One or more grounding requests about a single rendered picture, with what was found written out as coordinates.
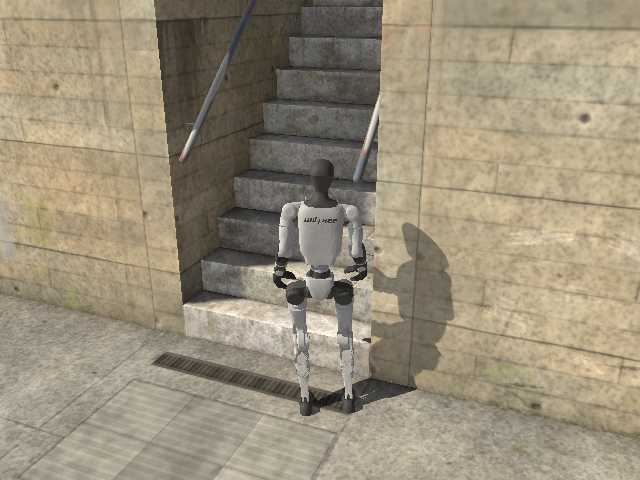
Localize stairs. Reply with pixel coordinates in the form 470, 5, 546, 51
183, 0, 383, 377

